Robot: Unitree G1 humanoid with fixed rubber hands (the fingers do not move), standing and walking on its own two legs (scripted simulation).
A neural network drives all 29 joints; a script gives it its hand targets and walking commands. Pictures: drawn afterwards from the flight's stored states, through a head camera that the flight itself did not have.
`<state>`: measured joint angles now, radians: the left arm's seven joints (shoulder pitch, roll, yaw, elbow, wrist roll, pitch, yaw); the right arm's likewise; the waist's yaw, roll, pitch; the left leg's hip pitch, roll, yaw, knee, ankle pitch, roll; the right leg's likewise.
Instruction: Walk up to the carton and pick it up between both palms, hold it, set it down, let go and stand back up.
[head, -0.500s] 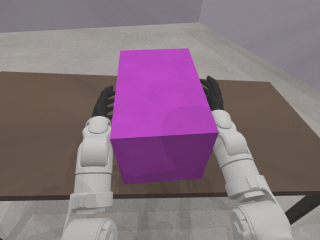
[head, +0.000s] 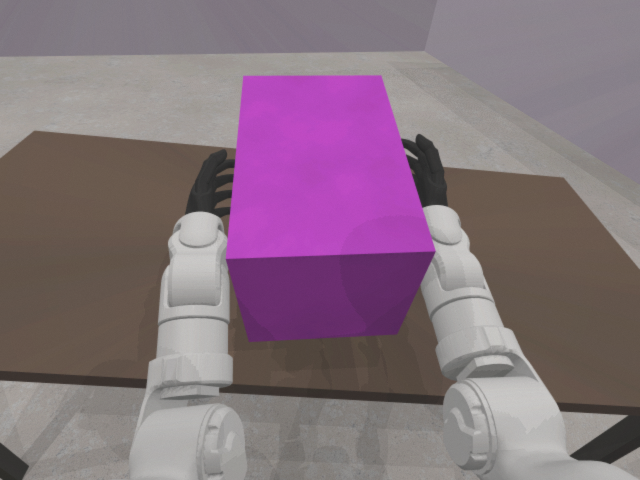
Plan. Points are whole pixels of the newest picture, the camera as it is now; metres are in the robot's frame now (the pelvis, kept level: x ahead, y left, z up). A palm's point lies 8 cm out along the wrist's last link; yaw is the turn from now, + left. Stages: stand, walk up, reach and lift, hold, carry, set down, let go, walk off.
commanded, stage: set down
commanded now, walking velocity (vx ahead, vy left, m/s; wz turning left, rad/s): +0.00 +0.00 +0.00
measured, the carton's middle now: (318, 202) +0.39 +0.02 +0.19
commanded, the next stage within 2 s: none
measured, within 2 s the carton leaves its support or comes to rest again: neither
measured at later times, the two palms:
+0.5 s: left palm (221, 239) +0.38 +0.14 +0.13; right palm (418, 218) +0.41 -0.12 +0.15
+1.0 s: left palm (221, 253) +0.38 +0.15 +0.10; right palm (408, 218) +0.43 -0.12 +0.13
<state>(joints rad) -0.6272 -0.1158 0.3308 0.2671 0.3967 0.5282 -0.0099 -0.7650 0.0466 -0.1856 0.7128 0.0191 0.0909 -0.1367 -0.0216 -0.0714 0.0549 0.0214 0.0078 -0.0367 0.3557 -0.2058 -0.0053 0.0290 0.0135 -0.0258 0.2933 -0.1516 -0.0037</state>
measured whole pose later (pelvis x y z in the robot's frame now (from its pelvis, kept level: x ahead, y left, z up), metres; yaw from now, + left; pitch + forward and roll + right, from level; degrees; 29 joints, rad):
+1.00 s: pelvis +0.02 -0.03 +0.00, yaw +0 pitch -1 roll +0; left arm -0.62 -0.15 0.41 0.56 0.35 0.25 0.09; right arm -0.83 0.02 -0.29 1.03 -0.13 -0.16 -0.07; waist 0.08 -0.04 0.01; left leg -0.12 0.05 -0.05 0.33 -0.19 -0.05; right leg -0.12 0.05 -0.04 0.29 -0.15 -0.05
